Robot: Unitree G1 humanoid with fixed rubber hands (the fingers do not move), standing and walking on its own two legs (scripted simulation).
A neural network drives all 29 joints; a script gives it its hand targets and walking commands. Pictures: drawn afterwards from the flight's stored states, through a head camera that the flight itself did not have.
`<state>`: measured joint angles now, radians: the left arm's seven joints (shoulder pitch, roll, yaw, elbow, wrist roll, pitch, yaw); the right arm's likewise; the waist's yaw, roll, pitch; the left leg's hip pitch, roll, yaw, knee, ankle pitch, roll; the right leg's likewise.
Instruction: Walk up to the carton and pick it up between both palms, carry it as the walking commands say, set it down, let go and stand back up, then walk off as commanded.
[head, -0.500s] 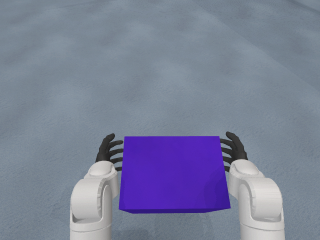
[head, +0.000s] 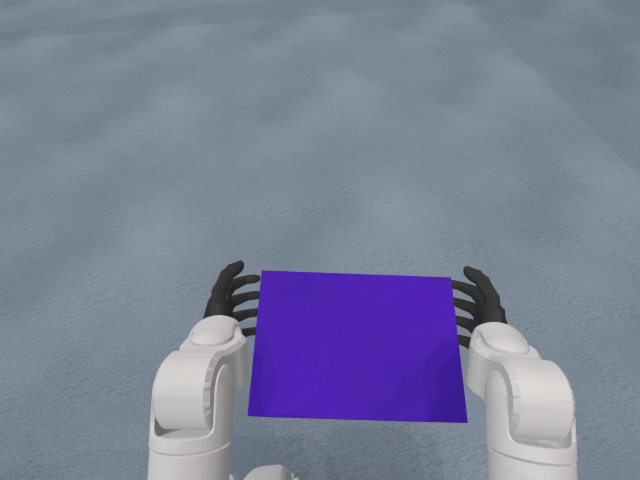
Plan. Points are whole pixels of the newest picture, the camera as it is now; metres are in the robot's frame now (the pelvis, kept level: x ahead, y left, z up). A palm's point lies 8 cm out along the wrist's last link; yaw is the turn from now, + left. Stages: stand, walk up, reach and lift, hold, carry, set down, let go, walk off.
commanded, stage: carry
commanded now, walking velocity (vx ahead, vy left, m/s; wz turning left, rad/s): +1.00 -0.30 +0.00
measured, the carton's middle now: (347, 357) +0.27 +0.01 -0.01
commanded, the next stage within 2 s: none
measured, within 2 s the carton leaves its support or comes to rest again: neither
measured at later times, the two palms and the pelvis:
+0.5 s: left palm (396, 98) +0.75 -0.06 +0.07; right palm (559, 114) +0.70 -0.34 +0.08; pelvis +0.47 -0.17 -0.02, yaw -5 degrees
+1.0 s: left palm (451, 3) +1.21 -0.22 +0.08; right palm (570, 14) +1.14 -0.49 +0.08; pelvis +0.93 -0.30 +0.00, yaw -10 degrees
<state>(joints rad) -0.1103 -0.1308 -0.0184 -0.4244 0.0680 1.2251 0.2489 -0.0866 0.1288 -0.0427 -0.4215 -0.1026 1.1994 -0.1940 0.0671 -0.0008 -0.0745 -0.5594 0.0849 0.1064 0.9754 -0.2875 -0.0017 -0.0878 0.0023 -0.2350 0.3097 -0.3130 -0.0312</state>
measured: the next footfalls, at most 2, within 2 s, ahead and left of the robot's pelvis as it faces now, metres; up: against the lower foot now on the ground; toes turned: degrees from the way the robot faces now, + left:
left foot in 0.12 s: +0.30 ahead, +0.05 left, +0.00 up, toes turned +3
right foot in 0.50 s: +0.60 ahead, -0.33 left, +0.00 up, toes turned -12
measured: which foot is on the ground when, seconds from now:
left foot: up 0.00-0.10, down 0.12-0.50, up 0.52-0.80, down 0.82-1.00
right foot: down 0.00-0.18, up 0.20-0.48, down 0.50-0.88, up 0.90-1.00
